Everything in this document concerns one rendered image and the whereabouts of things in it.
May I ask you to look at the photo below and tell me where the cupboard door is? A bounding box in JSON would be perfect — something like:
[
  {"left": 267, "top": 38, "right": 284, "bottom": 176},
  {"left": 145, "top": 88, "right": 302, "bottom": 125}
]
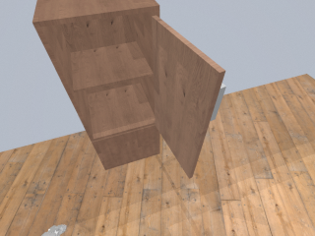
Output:
[{"left": 152, "top": 15, "right": 225, "bottom": 179}]

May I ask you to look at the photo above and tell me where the left robot hand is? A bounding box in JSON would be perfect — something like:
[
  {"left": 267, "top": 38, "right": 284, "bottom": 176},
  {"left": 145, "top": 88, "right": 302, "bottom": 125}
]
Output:
[{"left": 41, "top": 224, "right": 67, "bottom": 236}]

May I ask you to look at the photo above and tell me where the handle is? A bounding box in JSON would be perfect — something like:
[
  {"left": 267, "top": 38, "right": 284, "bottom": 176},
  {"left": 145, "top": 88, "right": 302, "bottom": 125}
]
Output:
[{"left": 210, "top": 83, "right": 226, "bottom": 121}]

